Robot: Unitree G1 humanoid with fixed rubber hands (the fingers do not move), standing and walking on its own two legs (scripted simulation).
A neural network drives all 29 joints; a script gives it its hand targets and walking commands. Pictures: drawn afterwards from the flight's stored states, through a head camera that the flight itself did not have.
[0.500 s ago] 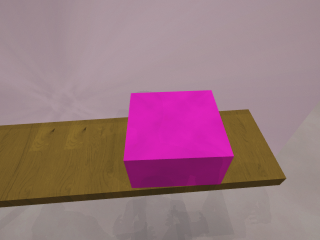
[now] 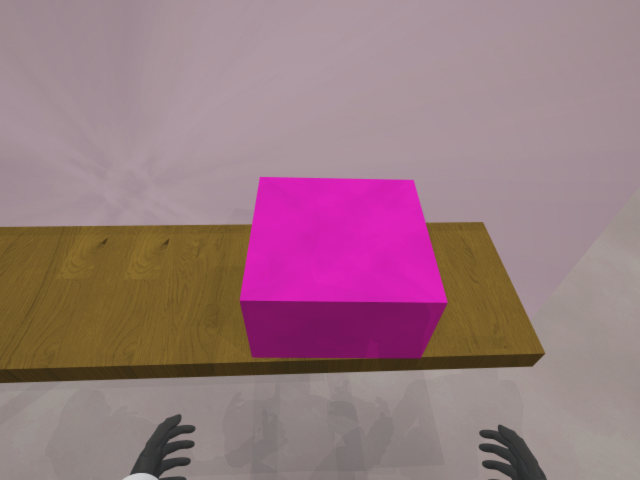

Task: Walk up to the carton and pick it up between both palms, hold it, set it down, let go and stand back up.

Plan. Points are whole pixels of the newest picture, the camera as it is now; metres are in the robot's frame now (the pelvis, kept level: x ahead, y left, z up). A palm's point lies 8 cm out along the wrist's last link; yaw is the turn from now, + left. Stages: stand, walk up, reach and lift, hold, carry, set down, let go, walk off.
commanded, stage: reach and lift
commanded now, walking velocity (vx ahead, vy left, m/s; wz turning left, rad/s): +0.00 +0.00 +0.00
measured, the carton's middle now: (337, 264) +0.46 +0.00 -0.04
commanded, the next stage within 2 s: none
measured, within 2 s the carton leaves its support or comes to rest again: neither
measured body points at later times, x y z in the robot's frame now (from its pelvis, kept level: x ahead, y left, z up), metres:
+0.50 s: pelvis +0.02 +0.01 +0.00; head +0.01 +0.02 +0.45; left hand +0.21 +0.26 -0.06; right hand +0.22 -0.22 -0.06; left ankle +0.05 +0.13 -0.74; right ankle -0.02 -0.12 -0.74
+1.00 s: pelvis +0.03 +0.00 +0.00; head +0.04 +0.00 +0.45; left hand +0.25 +0.25 -0.02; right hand +0.26 -0.22 -0.03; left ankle +0.05 +0.13 -0.74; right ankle -0.02 -0.12 -0.74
